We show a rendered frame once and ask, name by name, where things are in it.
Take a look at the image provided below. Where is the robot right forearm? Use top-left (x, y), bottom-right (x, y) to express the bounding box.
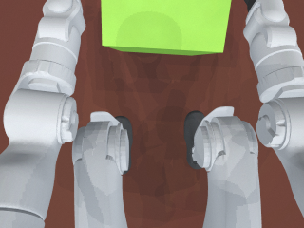
top-left (243, 0), bottom-right (304, 104)

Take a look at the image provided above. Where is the robot thigh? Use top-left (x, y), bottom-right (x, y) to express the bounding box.
top-left (73, 121), bottom-right (129, 228)
top-left (196, 116), bottom-right (262, 228)

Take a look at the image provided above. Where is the robot right thigh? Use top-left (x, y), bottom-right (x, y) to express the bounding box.
top-left (196, 116), bottom-right (262, 228)

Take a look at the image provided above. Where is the right robot upper arm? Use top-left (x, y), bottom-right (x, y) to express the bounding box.
top-left (256, 97), bottom-right (304, 218)

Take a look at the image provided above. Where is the left robot upper arm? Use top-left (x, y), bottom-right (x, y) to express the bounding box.
top-left (0, 88), bottom-right (79, 228)

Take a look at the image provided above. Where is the robot right hand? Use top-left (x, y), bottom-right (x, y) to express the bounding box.
top-left (244, 0), bottom-right (256, 12)

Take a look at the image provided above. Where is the robot left forearm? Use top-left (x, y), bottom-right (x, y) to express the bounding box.
top-left (3, 0), bottom-right (86, 136)

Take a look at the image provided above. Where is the carton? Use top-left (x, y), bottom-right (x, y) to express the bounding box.
top-left (101, 0), bottom-right (232, 56)

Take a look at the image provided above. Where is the robot left thigh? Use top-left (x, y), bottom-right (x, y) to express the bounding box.
top-left (73, 121), bottom-right (129, 228)

